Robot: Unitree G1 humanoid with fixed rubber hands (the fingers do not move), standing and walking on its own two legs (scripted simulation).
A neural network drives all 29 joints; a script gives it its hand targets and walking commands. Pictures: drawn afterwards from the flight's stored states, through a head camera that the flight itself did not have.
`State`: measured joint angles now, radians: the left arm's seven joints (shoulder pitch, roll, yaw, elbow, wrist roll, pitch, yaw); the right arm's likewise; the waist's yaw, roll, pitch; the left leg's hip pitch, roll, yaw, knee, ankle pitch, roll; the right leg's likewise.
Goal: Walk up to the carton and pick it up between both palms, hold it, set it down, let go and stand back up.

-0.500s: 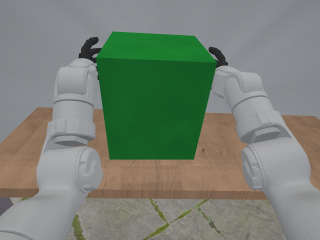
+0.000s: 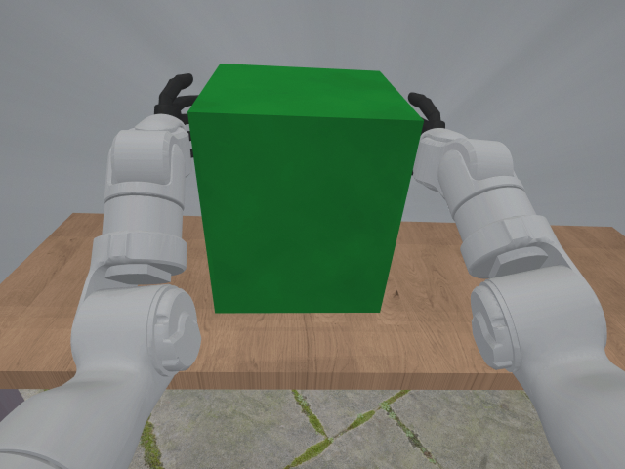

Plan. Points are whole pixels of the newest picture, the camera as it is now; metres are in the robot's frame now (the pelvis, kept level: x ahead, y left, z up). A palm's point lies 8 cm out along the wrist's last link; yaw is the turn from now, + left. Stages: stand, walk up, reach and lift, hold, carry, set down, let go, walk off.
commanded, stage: hold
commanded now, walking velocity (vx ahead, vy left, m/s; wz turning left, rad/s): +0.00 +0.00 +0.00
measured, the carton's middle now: (300, 188) +0.38 +0.01 +0.26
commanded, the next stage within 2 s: set down in 0.12 s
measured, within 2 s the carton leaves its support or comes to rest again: neither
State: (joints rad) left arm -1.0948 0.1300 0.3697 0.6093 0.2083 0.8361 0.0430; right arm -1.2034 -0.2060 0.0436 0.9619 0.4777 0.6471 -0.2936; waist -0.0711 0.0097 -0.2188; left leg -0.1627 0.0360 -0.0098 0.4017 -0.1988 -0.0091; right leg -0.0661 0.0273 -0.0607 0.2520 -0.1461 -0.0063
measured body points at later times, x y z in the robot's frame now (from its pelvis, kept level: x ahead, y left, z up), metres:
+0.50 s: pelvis +0.00 +0.00 +0.00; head -0.08 +0.03 +0.44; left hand +0.41 +0.17 +0.35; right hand +0.40 -0.13 +0.33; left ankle +0.01 +0.12 -0.75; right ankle +0.00 -0.11 -0.75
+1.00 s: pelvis +0.01 +0.01 +0.00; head -0.04 +0.04 +0.45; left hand +0.44 +0.16 +0.29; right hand +0.43 -0.14 +0.26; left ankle +0.01 +0.12 -0.75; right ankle +0.00 -0.11 -0.75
